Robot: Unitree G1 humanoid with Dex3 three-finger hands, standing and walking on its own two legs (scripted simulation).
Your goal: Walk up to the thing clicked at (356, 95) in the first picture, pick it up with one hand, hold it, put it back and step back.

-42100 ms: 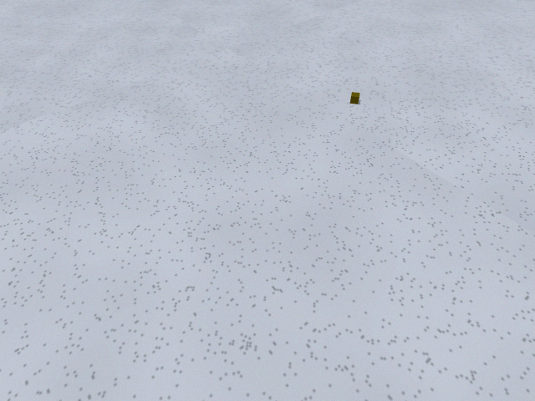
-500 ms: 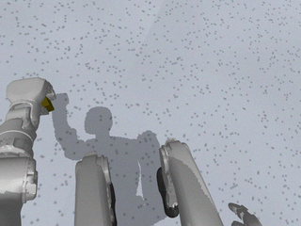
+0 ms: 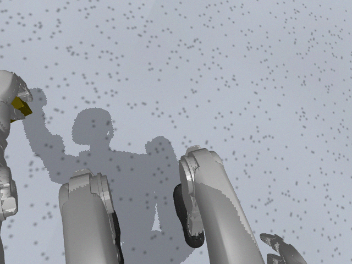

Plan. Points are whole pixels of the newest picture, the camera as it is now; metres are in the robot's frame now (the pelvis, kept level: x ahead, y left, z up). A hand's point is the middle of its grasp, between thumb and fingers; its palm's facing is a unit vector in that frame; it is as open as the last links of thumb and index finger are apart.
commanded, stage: crouch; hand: left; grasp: from above
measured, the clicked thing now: (11, 105) +0.50 +0.31 -0.21
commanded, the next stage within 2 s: lower in 0.46 s
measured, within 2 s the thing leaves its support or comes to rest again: rests again in 1.56 s
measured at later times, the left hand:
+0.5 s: hand (14, 106) +0.49 +0.30 -0.21, palm faces -0.46 -0.07 -0.89, open 5.4 cm
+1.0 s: hand (24, 112) +0.49 +0.30 -0.27, palm faces -0.47 -0.08 -0.88, open 5.4 cm
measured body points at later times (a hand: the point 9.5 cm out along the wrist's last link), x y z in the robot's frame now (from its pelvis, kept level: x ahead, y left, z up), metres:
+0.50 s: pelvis +0.00 +0.00 -0.04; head +0.26 +0.07 +0.31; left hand +0.51 +0.30 -0.16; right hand +0.02 -0.27 -0.14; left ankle +0.07 +0.13 -0.34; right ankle +0.10 -0.13 -0.34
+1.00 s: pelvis +0.00 +0.00 -0.06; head +0.28 +0.09 +0.28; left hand +0.51 +0.30 -0.22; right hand +0.02 -0.27 -0.14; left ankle +0.07 +0.13 -0.34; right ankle +0.10 -0.13 -0.34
